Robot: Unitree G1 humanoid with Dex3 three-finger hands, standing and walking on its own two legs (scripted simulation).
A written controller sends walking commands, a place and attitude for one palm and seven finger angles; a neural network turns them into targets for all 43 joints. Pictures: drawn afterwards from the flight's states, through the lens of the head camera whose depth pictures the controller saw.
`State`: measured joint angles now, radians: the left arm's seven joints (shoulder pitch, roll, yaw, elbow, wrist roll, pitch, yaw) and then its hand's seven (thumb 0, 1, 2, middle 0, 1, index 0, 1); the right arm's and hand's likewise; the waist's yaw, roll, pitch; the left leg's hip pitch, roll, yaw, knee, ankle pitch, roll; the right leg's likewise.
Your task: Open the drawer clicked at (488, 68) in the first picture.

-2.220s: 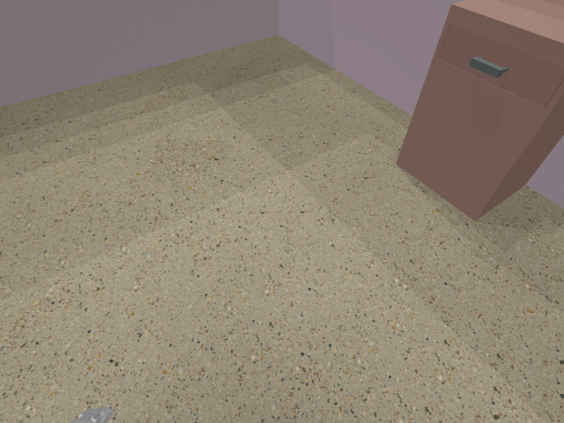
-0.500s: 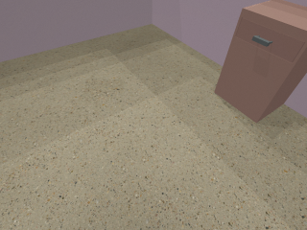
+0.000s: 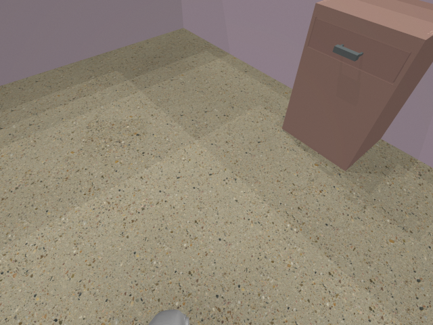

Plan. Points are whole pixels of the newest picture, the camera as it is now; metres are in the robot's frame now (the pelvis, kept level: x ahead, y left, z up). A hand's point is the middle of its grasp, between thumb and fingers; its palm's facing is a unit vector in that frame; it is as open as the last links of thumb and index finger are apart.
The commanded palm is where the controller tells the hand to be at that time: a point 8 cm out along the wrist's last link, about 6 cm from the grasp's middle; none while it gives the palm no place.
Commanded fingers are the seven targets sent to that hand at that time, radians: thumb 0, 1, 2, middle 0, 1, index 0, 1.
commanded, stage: walk to a spot facing it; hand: left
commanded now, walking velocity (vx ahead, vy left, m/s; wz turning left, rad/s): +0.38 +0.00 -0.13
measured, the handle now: (348, 51) +1.29 -0.52 -0.10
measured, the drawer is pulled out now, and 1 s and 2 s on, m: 0.00 0.00 0.00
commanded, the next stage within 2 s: turn to face it in 1.08 s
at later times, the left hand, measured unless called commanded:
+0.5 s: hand (124, 256) +0.29 +0.25 -0.16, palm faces -0.05 -0.98 -0.18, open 7.4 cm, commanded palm none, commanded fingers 0.00 0.90 0.90 -0.20 -0.30 -0.20 -0.30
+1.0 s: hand (183, 180) +0.53 +0.14 -0.16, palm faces -0.21 -0.95 -0.23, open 7.1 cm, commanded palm none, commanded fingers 0.00 0.90 0.90 -0.20 -0.30 -0.20 -0.30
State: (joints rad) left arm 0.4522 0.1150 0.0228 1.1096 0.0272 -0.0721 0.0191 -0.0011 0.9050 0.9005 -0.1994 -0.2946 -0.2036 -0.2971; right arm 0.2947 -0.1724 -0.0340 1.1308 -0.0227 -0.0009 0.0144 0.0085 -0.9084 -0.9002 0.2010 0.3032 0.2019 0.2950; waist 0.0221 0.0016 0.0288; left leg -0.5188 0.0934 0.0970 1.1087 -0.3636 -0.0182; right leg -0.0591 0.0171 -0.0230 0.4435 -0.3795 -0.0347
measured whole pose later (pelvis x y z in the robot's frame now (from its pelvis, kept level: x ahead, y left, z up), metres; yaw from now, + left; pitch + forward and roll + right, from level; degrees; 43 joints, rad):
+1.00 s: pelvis +0.41 -0.02 +0.00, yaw -15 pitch +0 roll -1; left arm 0.20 0.17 0.08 1.03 0.02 -0.08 0.02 -0.03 0.95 0.90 -0.20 -0.29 -0.21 -0.30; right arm 0.34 -0.14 -0.05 1.10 -0.03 -0.02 0.00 0.01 -0.91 -0.90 0.20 0.30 0.20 0.29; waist -0.04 0.02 0.04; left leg -0.49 0.16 0.09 1.12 -0.33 -0.03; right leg -0.23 0.01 -0.15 0.47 -0.24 -0.06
